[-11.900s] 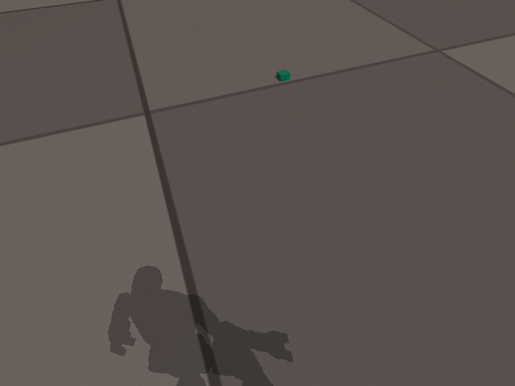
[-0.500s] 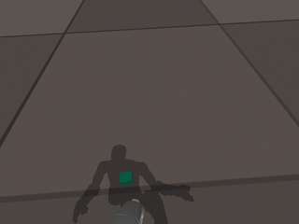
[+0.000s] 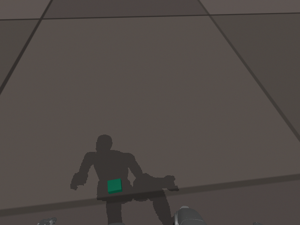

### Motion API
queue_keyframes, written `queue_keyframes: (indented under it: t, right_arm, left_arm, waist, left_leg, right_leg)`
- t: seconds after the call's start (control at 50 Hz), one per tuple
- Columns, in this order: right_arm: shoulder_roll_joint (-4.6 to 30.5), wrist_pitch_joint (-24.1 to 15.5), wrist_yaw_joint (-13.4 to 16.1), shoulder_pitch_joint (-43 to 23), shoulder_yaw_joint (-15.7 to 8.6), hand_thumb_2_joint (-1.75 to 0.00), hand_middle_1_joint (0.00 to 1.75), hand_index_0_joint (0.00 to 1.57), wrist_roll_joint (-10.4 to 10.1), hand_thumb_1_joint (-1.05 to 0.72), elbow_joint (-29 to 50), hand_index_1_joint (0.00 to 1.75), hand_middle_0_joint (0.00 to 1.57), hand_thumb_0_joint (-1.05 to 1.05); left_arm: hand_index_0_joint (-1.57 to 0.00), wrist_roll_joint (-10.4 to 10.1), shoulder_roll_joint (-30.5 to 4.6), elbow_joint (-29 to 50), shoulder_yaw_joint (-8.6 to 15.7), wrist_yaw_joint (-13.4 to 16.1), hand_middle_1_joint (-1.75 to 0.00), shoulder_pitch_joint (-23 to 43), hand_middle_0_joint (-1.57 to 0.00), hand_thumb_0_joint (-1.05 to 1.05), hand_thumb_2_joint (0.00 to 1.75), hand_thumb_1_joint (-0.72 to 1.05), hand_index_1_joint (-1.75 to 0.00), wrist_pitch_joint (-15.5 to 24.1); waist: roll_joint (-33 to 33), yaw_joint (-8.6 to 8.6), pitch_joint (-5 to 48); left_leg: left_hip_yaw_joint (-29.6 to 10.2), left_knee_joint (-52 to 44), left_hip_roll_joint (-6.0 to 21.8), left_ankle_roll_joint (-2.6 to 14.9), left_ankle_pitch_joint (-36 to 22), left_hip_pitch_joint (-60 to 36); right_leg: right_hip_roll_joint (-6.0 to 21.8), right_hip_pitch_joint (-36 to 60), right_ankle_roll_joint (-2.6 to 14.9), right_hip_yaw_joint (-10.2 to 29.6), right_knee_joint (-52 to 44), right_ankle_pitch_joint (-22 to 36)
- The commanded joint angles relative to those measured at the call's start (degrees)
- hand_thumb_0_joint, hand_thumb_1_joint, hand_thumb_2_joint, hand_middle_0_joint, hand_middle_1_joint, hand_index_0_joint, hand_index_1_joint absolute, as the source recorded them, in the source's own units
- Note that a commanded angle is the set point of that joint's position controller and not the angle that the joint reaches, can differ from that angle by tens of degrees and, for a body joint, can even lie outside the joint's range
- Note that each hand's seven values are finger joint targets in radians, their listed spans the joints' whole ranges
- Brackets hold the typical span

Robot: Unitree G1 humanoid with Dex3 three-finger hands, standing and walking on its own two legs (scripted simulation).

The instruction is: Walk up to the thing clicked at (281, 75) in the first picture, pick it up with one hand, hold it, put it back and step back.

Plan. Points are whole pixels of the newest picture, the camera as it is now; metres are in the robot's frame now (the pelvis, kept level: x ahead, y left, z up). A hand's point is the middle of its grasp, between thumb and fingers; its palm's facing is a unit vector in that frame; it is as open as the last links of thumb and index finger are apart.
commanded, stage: walk up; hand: left
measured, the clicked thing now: (114, 186) +0.42 +0.23 -0.74
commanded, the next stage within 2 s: stand in 0.88 s
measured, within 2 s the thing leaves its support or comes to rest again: neither
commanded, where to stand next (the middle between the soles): +0.03 -0.01 m, yaw +0 degrees
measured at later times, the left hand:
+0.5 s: hand out of the picture +0.10 +0.22 -0.15, palm faces -0.02 -0.94 -0.33, open 7.4 cm
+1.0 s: hand out of the picture +0.10 +0.23 -0.14, palm faces +0.01 -0.94 -0.34, open 7.4 cm
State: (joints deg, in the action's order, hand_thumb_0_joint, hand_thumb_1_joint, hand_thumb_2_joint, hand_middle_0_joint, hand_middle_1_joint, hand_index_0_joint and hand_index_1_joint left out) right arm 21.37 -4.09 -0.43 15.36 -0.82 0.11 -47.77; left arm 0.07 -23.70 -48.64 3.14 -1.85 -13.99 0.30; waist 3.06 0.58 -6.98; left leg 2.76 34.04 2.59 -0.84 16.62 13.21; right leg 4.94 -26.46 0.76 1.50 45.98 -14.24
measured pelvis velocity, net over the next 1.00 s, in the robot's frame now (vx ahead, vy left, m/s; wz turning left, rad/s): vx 0.03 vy -0.03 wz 0.02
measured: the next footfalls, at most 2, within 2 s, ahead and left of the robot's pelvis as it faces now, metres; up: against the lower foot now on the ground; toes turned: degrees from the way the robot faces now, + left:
right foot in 0.06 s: +0.14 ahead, -0.16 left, +0.00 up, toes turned -1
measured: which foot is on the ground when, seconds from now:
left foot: down 0.00-1.00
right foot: up 0.00-0.04, down 0.06-1.00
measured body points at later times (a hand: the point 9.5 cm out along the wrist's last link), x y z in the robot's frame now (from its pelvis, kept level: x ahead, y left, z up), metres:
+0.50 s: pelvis +0.01 -0.03 +0.00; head +0.03 -0.03 +0.45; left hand +0.10 +0.27 -0.13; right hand +0.07 -0.34 -0.13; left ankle +0.01 +0.10 -0.73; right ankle +0.10 -0.16 -0.73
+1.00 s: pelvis +0.03 -0.03 +0.02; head +0.04 -0.03 +0.47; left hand +0.09 +0.27 -0.11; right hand +0.12 -0.33 -0.12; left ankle +0.01 +0.10 -0.73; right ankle +0.10 -0.16 -0.73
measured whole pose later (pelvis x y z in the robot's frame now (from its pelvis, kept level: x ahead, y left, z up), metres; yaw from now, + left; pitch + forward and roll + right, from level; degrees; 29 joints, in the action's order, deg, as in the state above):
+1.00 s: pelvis +0.03 -0.03 +0.02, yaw +1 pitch -2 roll +1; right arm 20.3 -0.3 -1.1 5.4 -0.1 0.4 -64.9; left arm 0.7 -20.1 -66.9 0.0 -0.7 -5.3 0.8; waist 0.1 -0.8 -2.3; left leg 0.3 20.9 0.9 -1.3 13.4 5.8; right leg 2.2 -13.6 -0.7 -1.5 21.0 -5.7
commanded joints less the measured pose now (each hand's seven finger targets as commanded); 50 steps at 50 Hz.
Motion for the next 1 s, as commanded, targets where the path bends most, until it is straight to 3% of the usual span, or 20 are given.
queue_keyframes:
  t: [0.0,0.02,0.04,0.06,0.08,0.12,0.16,0.22,0.24,0.26,0.28,0.3,0.32,0.38,0.48,0.62,0.84,0.86,0.94,0.98]
  right_arm:
    - [14.68,0.72,1.21,-4.11,-4.06,-0.9,0.3,0.2,-0.95,-0.9,3.57,0.3,0.2,0.0]
    - [12.81,1.33,1.29,-3.6,-3.34,-0.9,0.3,0.2,-1.05,-0.9,3.37,0.3,0.2,0.0]
    - [10.39,1.66,1.34,-0.57,-2.6,-0.9,0.3,0.2,-1.15,-0.9,2.9,0.3,0.2,0.0]
    - [8.15,2.2,1.59,1.21,-1.8,-0.9,0.3,0.2,-1.43,-0.9,2.31,0.3,0.2,0.0]
    - [11.3,2.93,2.31,-0.08,-2.95,-0.9,0.3,0.2,-1.13,-0.9,0.53,0.3,0.2,0.0]
    - [12.34,3.21,2.01,-0.4,-3.18,-0.9,0.3,0.2,-1.41,-0.9,-1.62,0.3,0.2,0.0]
    - [11.9,3.05,1.67,0.92,-3.05,-0.9,0.3,0.2,-1.39,-0.9,-3.84,0.3,0.2,0.0]
    - [11.23,2.67,1.28,2.93,-2.99,-0.9,0.3,0.2,-0.06,-0.9,-7.01,0.3,0.2,0.0]
    - [12.13,2.33,1.45,1.96,-3.22,-0.9,0.3,0.2,0.86,-0.9,-7.2,0.3,0.2,0.0]
    - [15.04,2.08,1.4,-2.63,-3.61,-0.9,0.3,0.2,1.35,-0.9,-6.31,0.3,0.2,0.0]
    - [17.15,2.05,0.94,-8.53,-3.47,-0.9,0.3,0.2,0.68,-0.9,-5.44,0.3,0.2,0.0]
    - [15.38,2.01,0.58,-10.64,-2.9,-0.9,0.3,0.2,0.57,-0.9,-5.68,0.3,0.2,0.0]
    - [13.43,1.94,0.41,-9.69,-2.19,-0.9,0.3,0.2,0.59,-0.9,-6.62,0.3,0.2,0.0]
    - [12.45,2.18,0.31,-7.3,-1.71,-0.9,0.3,0.2,0.24,-0.9,-9.41,0.3,0.2,0.0]
    - [12.26,2.07,0.31,-8.97,-1.3,-0.9,0.3,0.2,-0.14,-0.9,-11.52,0.3,0.2,0.0]
    - [12.17,2.41,0.27,-9.84,-1.36,-0.9,0.3,0.2,-0.11,-0.9,-13.82,0.3,0.2,0.0]
    - [11.69,2.52,0.2,-11.97,-1.15,-0.9,0.3,0.2,-0.23,-0.9,-15.11,0.3,0.2,0.0]
    - [10.44,2.67,0.21,-11.98,-1.27,-0.9,0.3,0.2,0.43,-0.9,-14.3,0.3,0.2,0.0]
    - [11.14,2.91,0.16,-11.97,-1.59,-0.9,0.3,0.2,0.64,-0.9,-14.2,0.3,0.2,0.0]
    - [11.09,2.7,0.16,-12.1,-1.69,-0.9,0.3,0.2,0.63,-0.9,-13.97,0.3,0.2,0.0]
  left_arm:
    - [-0.2,0.27,-9.6,-0.76,3.25,0.81,-0.3,-5.16,-0.2,0.0,0.9,0.9,-0.3,0.91]
    - [-0.2,0.66,-10.6,-0.75,3.46,0.92,-0.3,-4.45,-0.2,0.0,0.9,0.9,-0.3,1.25]
    - [-0.2,0.96,-12.85,-0.19,3.76,1.21,-0.3,-3.7,-0.2,0.0,0.9,0.9,-0.3,1.82]
    - [-0.2,0.61,-15.33,1.48,3.7,1.43,-0.3,-0.01,-0.2,0.0,0.9,0.9,-0.3,2.23]
    - [-0.2,0.33,-16.27,1.67,3.33,1.62,-0.3,3.62,-0.2,0.0,0.9,0.9,-0.3,1.86]
    - [-0.2,0.89,-14.26,1.06,2.39,2.18,-0.3,5.7,-0.2,0.0,0.9,0.9,-0.3,1.45]
    - [-0.2,1.26,-13.77,0.32,2.03,2.35,-0.3,6.79,-0.2,0.0,0.9,0.9,-0.3,1.2]
    - [-0.2,0.48,-12.71,-0.53,1.41,2.26,-0.3,8.77,-0.2,0.0,0.9,0.9,-0.3,0.57]
    - [-0.2,-0.02,-10.95,-0.83,0.82,2.19,-0.3,8.37,-0.2,0.0,0.9,0.9,-0.3,0.39]
    - [-0.2,-0.69,-8.2,-1.2,0.12,2.0,-0.3,8.3,-0.2,0.0,0.9,0.9,-0.3,0.22]
    - [-0.2,-0.75,-9.18,-2.79,0.44,2.23,-0.3,8.74,-0.2,0.0,0.9,0.9,-0.3,0.23]
    - [-0.2,-0.3,-9.76,-4.48,0.6,2.13,-0.3,8.23,-0.2,0.0,0.9,0.9,-0.3,0.45]
    - [-0.2,-0.18,-9.57,-4.98,0.47,1.86,-0.3,8.92,-0.2,0.0,0.9,0.9,-0.3,0.85]
    - [-0.2,-0.17,-10.49,-6.85,0.28,1.55,-0.3,9.98,-0.2,0.0,0.9,0.9,-0.3,1.64]
    - [-0.2,-0.43,-9.45,-9.8,-0.4,1.56,-0.3,11.38,-0.2,0.0,0.9,0.9,-0.3,1.76]
    - [-0.2,-0.26,-8.9,-12.69,-0.58,1.41,-0.3,12.27,-0.2,0.0,0.9,0.9,-0.3,1.67]
    - [-0.2,-0.2,-8.35,-14.86,-0.6,1.53,-0.3,12.38,-0.2,0.0,0.9,0.9,-0.3,1.84]
    - [-0.2,0.46,-9.16,-14.82,-0.79,1.72,-0.3,11.62,-0.2,0.0,0.9,0.9,-0.3,1.98]
    - [-0.2,0.4,-9.53,-14.42,-0.73,1.85,-0.3,12.38,-0.2,0.0,0.9,0.9,-0.3,1.76]
    - [-0.2,0.3,-9.21,-14.53,-0.72,1.81,-0.3,11.72,-0.2,0.0,0.9,0.9,-0.3,1.9]
  waist:
    - [-10.17,-2.55,6.26]
    - [-6.95,-2.95,6.57]
    - [1.6,-2.3,8.31]
    - [7.71,-0.6,10.23]
    - [8.9,-1.29,9.92]
    - [7.42,-0.78,9.39]
    - [11.0,-0.21,9.93]
    - [6.89,0.92,11.09]
    - [3.54,0.92,10.93]
    - [-4.75,-0.99,8.86]
    - [-8.3,-2.56,5.42]
    - [-6.43,-3.42,5.15]
    - [-3.67,-3.04,5.72]
    - [-5.35,-1.3,8.0]
    - [-3.1,-1.35,7.9]
    - [-2.2,-1.04,7.23]
    - [-2.49,-1.22,8.31]
    - [-1.11,-0.48,9.21]
    - [-2.14,-0.67,6.15]
    - [-3.42,-0.79,7.56]
  left_leg:
    - [-4.5,-0.78,8.06,8.76,-17.04,11.29]
    - [-3.53,3.29,6.23,6.82,-11.33,12.47]
    - [-1.35,10.66,3.02,4.5,-3.84,13.93]
    - [-0.65,17.47,-2.0,2.03,8.89,11.89]
    - [-2.7,20.98,-1.23,2.55,18.65,8.39]
    - [-4.33,20.51,-0.89,2.96,17.13,8.99]
    - [-2.69,14.06,-0.76,2.63,13.2,7.02]
    - [-1.13,-1.37,-2.32,2.63,4.09,-0.34]
    - [-6.1,-7.15,0.3,3.46,1.61,-2.15]
    - [-16.76,-11.82,6.97,5.7,4.17,1.13]
    - [-19.02,-13.03,10.79,7.97,6.99,8.65]
    - [-16.28,-11.84,9.9,7.88,6.22,11.12]
    - [-11.98,-10.42,6.56,6.08,4.23,10.44]
    - [-8.05,-9.89,2.43,3.64,5.23,4.55]
    - [-8.12,-12.28,3.78,3.78,-1.82,0.86]
    - [-7.68,-15.87,3.91,3.4,-1.29,-1.32]
    - [-7.37,-17.71,4.51,2.75,-6.96,-3.86]
    - [-7.71,-17.95,4.58,2.19,-4.34,-4.16]
    - [-7.79,-19.39,3.87,1.97,1.79,-0.86]
    - [-8.1,-19.52,4.42,2.05,-1.38,-1.98]
  right_leg:
    - [-3.62,18.17,0.62,-3.53,-10.8,9.05]
    - [-3.35,19.45,1.36,-2.08,-13.04,8.78]
    - [3.96,20.99,3.48,7.08,-18.63,14.82]
    - [14.93,16.02,10.02,21.45,-23.83,17.84]
    - [16.23,10.51,13.61,23.65,-24.17,11.24]
    - [11.28,10.49,11.57,17.12,-22.33,6.95]
    - [9.26,9.97,9.7,14.45,-21.48,4.17]
    - [7.44,8.0,7.54,10.91,-17.54,2.85]
    - [6.92,5.29,5.55,10.24,-15.03,2.87]
    - [2.64,3.46,2.13,6.27,-12.6,-2.11]
    - [-2.08,8.31,1.12,0.94,-11.91,-7.19]
    - [-1.69,13.65,1.04,1.36,-12.52,-5.45]
    - [-0.59,14.78,1.52,3.17,-16.37,-3.91]
    - [3.7,13.91,3.04,7.37,-21.7,-2.94]
    - [2.63,15.02,1.56,4.81,-23.75,4.68]
    - [2.71,15.93,0.71,4.87,-27.87,0.69]
    - [2.99,18.53,-0.27,3.81,-28.79,8.19]
    - [2.91,18.54,0.26,3.98,-28.81,5.75]
    - [3.01,16.43,0.08,4.89,-30.27,-2.21]
    - [2.96,17.65,0.38,4.3,-29.14,2.27]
